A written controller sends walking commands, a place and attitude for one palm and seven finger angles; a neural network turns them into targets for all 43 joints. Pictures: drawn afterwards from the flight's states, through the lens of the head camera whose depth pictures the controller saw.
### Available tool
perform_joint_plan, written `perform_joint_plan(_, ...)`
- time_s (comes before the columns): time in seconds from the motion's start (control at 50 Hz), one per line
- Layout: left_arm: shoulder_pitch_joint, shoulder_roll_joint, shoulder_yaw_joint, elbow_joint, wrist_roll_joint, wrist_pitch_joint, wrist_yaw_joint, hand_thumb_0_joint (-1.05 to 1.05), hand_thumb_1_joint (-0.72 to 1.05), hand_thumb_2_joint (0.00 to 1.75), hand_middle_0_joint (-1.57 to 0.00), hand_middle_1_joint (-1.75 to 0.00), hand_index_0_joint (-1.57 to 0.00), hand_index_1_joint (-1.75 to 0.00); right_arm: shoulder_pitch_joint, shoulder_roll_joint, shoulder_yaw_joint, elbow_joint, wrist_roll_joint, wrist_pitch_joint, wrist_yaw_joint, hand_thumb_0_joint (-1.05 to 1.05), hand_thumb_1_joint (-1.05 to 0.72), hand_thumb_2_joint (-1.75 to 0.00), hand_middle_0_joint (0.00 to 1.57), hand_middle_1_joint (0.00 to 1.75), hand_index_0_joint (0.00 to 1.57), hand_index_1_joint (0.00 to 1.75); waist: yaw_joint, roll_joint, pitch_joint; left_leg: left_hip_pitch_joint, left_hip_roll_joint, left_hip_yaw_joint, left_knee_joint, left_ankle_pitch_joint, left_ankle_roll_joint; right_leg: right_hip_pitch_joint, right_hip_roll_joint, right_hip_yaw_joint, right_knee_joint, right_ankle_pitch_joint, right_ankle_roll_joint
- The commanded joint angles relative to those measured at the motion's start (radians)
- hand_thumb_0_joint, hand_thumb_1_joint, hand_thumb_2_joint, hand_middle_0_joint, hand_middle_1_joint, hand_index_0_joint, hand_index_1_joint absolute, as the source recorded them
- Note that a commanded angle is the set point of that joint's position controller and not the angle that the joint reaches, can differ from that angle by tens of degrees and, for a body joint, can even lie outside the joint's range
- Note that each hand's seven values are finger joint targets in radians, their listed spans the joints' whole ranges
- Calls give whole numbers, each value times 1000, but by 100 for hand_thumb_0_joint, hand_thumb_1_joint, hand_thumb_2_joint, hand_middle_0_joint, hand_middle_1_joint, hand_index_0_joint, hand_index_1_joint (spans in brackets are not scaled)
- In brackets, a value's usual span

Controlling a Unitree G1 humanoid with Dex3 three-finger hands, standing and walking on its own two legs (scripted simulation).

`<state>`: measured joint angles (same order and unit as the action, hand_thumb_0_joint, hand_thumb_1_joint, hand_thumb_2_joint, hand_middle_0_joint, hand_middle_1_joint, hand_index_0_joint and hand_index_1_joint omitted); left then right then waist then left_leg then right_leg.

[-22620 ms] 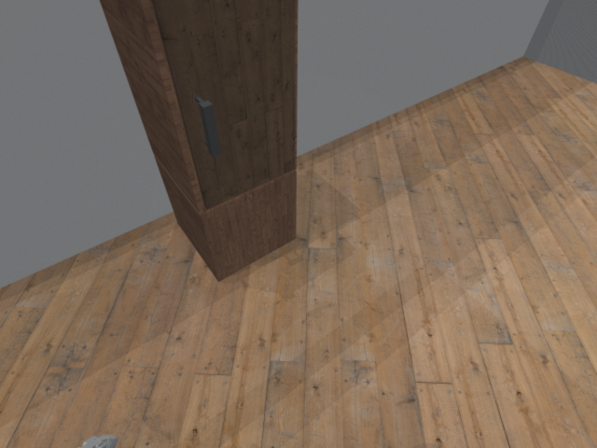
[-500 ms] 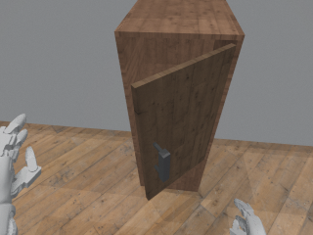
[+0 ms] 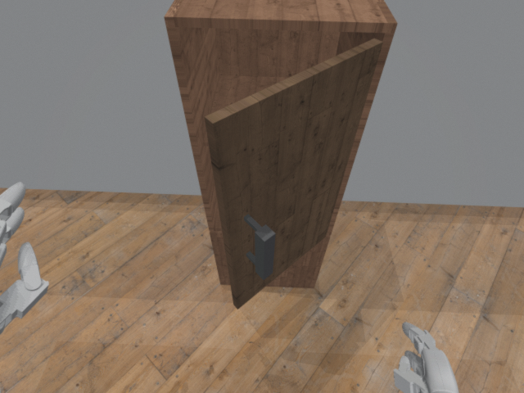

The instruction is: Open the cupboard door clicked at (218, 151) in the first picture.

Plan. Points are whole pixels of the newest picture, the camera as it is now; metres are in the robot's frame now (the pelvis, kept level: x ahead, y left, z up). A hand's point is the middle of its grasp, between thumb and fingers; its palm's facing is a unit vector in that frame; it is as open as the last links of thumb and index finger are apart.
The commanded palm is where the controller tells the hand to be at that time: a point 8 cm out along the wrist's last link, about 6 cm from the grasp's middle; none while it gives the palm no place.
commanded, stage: step back with the hand held close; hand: left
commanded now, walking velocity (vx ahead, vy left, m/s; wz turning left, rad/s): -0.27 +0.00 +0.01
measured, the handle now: (257, 246) +0.38 +0.04 -0.05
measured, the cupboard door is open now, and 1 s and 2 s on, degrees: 43 43 43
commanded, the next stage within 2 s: stop stepping back and stand still in 1.00 s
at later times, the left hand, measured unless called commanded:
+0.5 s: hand out of the picture +0.13 +0.28 +0.16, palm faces +0.48 -0.73 -0.49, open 7.4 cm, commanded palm +0.06 +0.32 +0.17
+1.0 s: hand out of the picture +0.07 +0.29 +0.17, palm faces +0.48 -0.78 -0.40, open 7.4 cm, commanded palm +0.01 +0.31 +0.17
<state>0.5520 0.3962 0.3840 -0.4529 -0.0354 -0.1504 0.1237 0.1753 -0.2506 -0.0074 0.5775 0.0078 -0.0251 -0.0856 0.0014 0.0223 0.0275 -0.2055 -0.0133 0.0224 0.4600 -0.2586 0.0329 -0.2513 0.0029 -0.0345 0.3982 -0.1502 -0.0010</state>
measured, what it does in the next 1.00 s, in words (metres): walks backwards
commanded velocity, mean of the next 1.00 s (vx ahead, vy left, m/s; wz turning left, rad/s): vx -0.34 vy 0.00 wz -0.03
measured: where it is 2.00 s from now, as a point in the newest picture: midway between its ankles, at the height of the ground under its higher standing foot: outside the picture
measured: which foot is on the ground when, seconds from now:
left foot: down 0.00-1.00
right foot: down 0.00-0.76, up 0.78-1.00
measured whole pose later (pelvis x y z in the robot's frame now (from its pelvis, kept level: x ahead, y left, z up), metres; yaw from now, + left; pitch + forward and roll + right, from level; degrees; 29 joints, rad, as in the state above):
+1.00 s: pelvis -0.14 +0.01 +0.00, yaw -1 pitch +5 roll -4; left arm 0.51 0.40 0.45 -0.56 -0.05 -0.21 0.17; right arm 0.15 -0.16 0.02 0.65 -0.03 -0.15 -0.06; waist 0.05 -0.02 -0.04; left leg -0.46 0.04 0.01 0.33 0.04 0.05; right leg -0.19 0.08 0.01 0.76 -0.52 0.00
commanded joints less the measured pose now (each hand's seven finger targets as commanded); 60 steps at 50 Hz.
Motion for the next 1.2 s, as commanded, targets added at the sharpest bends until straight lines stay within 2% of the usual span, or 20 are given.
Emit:
perform_joint_plan(0.0, -2, 198, 169, -241, -5, -75, 35, 0, 90, 90, -20, -30, -20, -30, -94, -103, -45, -176, -1, -48, -7, 0, -90, -90, 20, 30, 20, 30, 11, 47, -197, -111, 76, -73, -62, 304, -7, 222, -51, 61, 71, 335, -5)
perform_joint_plan(0.18, -40, 169, 168, -229, 23, -88, 40, 0, 90, 90, -20, -30, -20, -30, -72, -117, -46, -192, -5, -68, -5, 0, -90, -90, 20, 30, 20, 30, 2, 39, -75, -476, 115, -121, -130, -223, 51, 283, -32, 95, 182, 117, 6)
perform_joint_plan(0.24, -69, 179, 170, -234, 30, -101, 44, 0, 90, 90, -20, -30, -20, -30, -54, -122, -46, -187, -4, -83, -2, 0, -90, -90, 20, 30, 20, 30, -8, -24, -55, -469, 77, -113, -59, -338, 48, 179, -61, 155, 91, -54, -7)
perform_joint_plan(0.32, -99, 187, 168, -280, 29, -121, 51, 0, 90, 90, -20, -30, -20, -30, -44, -123, -40, -181, -7, -101, -2, 0, -90, -90, 20, 30, 20, 30, -15, 22, -62, -417, 73, -130, -55, -370, 42, 86, -59, 146, 53, -212, -10)
perform_joint_plan(0.4, -79, 186, 203, -285, 46, -138, 53, 0, 90, 90, -20, -30, -20, -30, -55, -122, -42, -182, -8, -122, -8, 0, -90, -90, 20, 30, 20, 30, 5, 175, -100, -618, 194, -244, -249, -472, 88, 331, 51, 47, 354, -2, 27)
perform_joint_plan(0.46, -76, 198, 224, -263, 49, -148, 45, 0, 90, 90, -20, -30, -20, -30, -60, -117, -48, -178, -15, -134, -1, 0, -90, -90, 20, 30, 20, 30, 7, 132, -74, -646, 194, -233, -190, -390, 101, 347, 59, 88, 371, 61, 20)
perform_joint_plan(0.54, -82, 178, 176, -246, 24, -147, 35, 0, 90, 90, -20, -30, -20, -30, -38, -114, -50, -141, -12, -139, 16, 0, -90, -90, 20, 30, 20, 30, -16, -16, -109, -367, 61, -104, 38, -116, 25, 107, -55, 241, 136, 230, -32)
perform_joint_plan(0.62, -57, 226, 187, -268, 7, -144, 44, 0, 90, 90, -20, -30, -20, -30, -46, -90, -58, -124, -4, -116, 22, 0, -90, -90, 20, 30, 20, 30, -18, -156, -145, -125, -18, -36, 246, -128, -26, -152, -193, 327, -98, -65, -102)
perform_joint_plan(0.66, -35, 257, 221, -288, 3, -147, 53, 0, 90, 90, -20, -30, -20, -30, -70, -89, -58, -118, -8, -103, 17, 0, -90, -90, 20, 30, 20, 30, -20, -89, -132, -94, -14, -43, 198, -87, -26, -199, -174, 271, -89, -75, -92)
perform_joint_plan(0.7, -3, 248, 224, -314, -1, -150, 52, 0, 90, 90, -20, -30, -20, -30, -79, -98, -53, -134, -2, -96, 8, 0, -90, -90, 20, 30, 20, 30, -16, 32, -140, -159, 56, -138, -6, -74, 2, -128, -49, 152, 41, -110, -26)
perform_joint_plan(0.74, 12, 242, 266, -330, 15, -166, 42, 0, 90, 90, -20, -30, -20, -30, -102, -131, -65, -156, -11, -115, -2, 0, -90, -90, 20, 30, 20, 30, 4, 286, -173, -534, 282, -376, -345, -437, 104, 248, 127, 39, 455, -127, 33)
perform_joint_plan(0.76, -1, 242, 258, -320, 23, -168, 36, 0, 90, 90, -20, -30, -20, -30, -117, -121, -69, -160, -15, -128, -5, 0, -90, -90, 20, 30, 20, 30, 6, 316, -159, -637, 351, -452, -441, -541, 142, 300, 147, 58, 667, -207, 31)
perform_joint_plan(0.8, -47, 220, 240, -326, 16, -156, 44, 0, 90, 90, -20, -30, -20, -30, -96, -89, -70, -126, -35, -150, 2, 0, -90, -90, 20, 30, 20, 30, 2, 128, -130, -437, 336, -388, -319, -295, 155, 81, 116, 105, 749, -299, 18)
perform_joint_plan(0.82, -30, 194, 213, -310, 5, -149, 47, 0, 90, 90, -20, -30, -20, -30, -91, -85, -70, -107, -29, -164, 9, 0, -90, -90, 20, 30, 20, 30, 11, 107, -146, -277, 301, -322, -280, -185, 137, -23, 93, 93, 703, -323, 15)
perform_joint_plan(0.94, -128, 159, 100, -315, -22, -118, 48, 0, 90, 90, -20, -30, -20, -30, -80, -85, -46, -37, -38, -182, 18, 0, -90, -90, 20, 30, 20, 30, 2, 197, -214, 43, 258, -228, -311, 32, 60, -37, 75, 33, 266, -403, -8)
perform_joint_plan(1.02, -118, 228, 158, -348, -41, -143, 28, 0, 90, 90, -20, -30, -20, -30, -76, -75, -48, -38, -41, -159, 34, 0, -90, -90, 20, 30, 20, 30, 23, 192, -350, 248, 229, -140, -162, 504, 3, 5, 66, 32, -15, -252, -34)
perform_joint_plan(1.06, -61, 294, 230, -370, -48, -162, 15, 0, 90, 90, -20, -30, -20, -30, -99, -73, -44, -61, -42, -140, 44, 0, -90, -90, 20, 30, 20, 30, 35, 137, -376, 263, 183, -80, -56, 532, -24, -2, 13, 63, -129, -103, -52)
perform_joint_plan(1.1, -22, 332, 279, -358, -55, -172, 19, 0, 90, 90, -20, -30, -20, -30, -136, -62, -22, -99, -29, -125, 40, 0, -90, -90, 20, 30, 20, 30, 29, -14, -304, 185, 83, 23, 79, 188, -41, -77, -134, 136, -158, 48, -70)
perform_joint_plan(1.14, 41, 296, 264, -336, -54, -148, 24, 0, 90, 90, -20, -30, -20, -30, -120, -61, -26, -116, 0, -120, 27, 0, -90, -90, 20, 30, 20, 30, 8, -189, -243, 77, -13, 35, 263, 75, -44, -92, -179, 130, -109, 280, -52)
perform_joint_plan(1.18, 150, 295, 293, -291, -59, -115, 31, 0, 90, 90, -20, -30, -20, -30, -108, -41, -2, -123, -10, -103, 14, 0, -90, -90, 20, 30, 20, 30, -11, -102, -218, -12, 16, 5, 248, 110, -32, -38, -186, 100, -19, 371, -69)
